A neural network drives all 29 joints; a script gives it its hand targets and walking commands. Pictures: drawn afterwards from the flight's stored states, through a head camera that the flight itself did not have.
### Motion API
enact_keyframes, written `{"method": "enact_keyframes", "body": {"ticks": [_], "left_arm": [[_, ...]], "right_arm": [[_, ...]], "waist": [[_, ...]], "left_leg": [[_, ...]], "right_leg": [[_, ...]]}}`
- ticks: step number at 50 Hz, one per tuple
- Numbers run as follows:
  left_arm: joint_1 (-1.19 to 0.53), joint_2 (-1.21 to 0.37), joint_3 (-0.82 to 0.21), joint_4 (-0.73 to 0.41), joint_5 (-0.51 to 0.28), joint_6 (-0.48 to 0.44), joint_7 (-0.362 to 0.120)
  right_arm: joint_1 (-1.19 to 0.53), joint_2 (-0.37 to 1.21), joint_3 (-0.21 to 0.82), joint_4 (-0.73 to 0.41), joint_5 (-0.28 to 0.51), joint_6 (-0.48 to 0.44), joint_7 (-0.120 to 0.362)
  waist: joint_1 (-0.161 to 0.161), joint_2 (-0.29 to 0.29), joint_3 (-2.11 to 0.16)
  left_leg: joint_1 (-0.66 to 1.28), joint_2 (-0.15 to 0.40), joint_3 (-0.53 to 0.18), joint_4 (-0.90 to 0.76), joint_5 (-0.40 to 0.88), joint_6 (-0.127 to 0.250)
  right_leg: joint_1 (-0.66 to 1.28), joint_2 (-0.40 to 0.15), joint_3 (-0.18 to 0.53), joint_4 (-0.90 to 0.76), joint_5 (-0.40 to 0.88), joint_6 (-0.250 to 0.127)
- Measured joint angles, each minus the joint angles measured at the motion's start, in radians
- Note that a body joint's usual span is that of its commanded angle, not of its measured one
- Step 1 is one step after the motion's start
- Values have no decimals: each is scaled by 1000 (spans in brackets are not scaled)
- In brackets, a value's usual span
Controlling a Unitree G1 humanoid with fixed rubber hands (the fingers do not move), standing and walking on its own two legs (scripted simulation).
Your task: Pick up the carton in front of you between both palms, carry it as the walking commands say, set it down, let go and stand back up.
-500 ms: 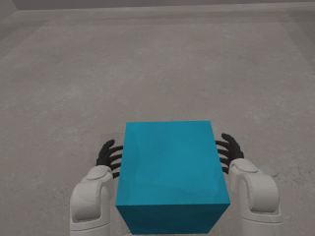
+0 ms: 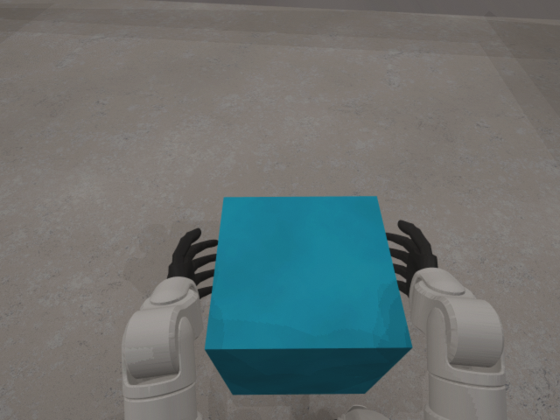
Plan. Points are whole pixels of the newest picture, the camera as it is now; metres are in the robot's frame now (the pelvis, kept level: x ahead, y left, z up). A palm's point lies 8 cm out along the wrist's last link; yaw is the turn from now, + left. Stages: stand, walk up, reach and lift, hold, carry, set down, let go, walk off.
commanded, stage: carry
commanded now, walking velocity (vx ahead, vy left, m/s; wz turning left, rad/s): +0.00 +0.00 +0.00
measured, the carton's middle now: (299, 302) +0.29 +0.00 +0.00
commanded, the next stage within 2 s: hold in 1.92 s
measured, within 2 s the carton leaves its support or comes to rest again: neither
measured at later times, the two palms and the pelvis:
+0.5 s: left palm (206, 207) +0.43 +0.15 +0.05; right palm (386, 200) +0.44 -0.15 +0.05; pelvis +0.16 -0.01 -0.02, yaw +2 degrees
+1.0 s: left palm (199, 218) +0.43 +0.16 +0.01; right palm (371, 210) +0.45 -0.13 +0.02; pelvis +0.14 +0.00 -0.02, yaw +2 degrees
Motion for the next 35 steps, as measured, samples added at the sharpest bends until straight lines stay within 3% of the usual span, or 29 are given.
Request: {"method": "enact_keyframes", "body": {"ticks": [5,7,9,12,15,35], "left_arm": [[-4,-1,7,-20,-5,20,7],[-17,-3,7,16,-4,14,6],[-36,-6,10,66,-2,9,2],[-36,-6,12,110,3,1,-5],[-14,-2,11,128,6,-20,-13],[24,3,12,371,77,-296,-44]], "right_arm": [[-9,1,10,-11,-13,17,3],[-20,1,-6,8,-19,25,6],[-25,2,-23,28,-26,33,6],[-20,1,-26,57,-34,33,6],[-10,1,-13,83,-40,16,6],[21,-3,3,358,-105,-281,40]], "waist": [[8,1,-29],[10,42,-45],[6,69,-46],[1,69,-38],[-2,67,-37],[3,35,-90]], "left_leg": [[72,-3,-11,107,-149,-42],[51,28,-32,216,-209,-62],[7,35,-77,300,-261,-75],[-27,22,-108,246,-271,-73],[-3,27,-102,159,-109,-74],[27,1,-98,219,-233,-49]], "right_leg": [[124,26,-73,-270,246,-1],[155,48,-94,-257,137,-65],[162,55,-107,-232,65,-96],[189,49,-107,-249,51,-92],[215,52,-102,-248,26,-83],[203,8,-90,-100,-103,-40]]}}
